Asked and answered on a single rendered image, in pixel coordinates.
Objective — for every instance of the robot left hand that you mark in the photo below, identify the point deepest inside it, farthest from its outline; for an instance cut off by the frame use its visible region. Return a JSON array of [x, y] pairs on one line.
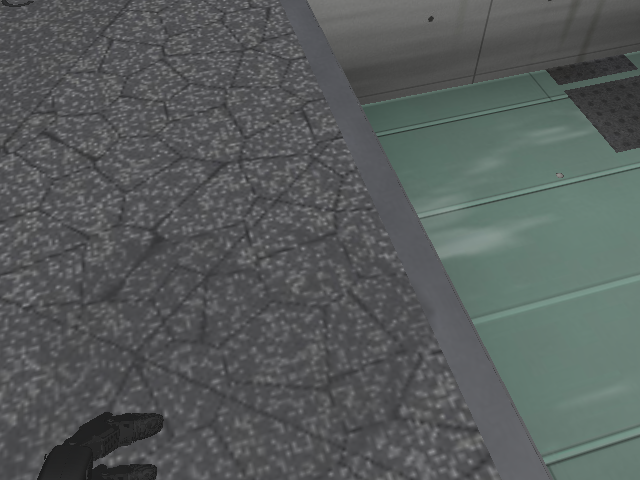
[[73, 460]]

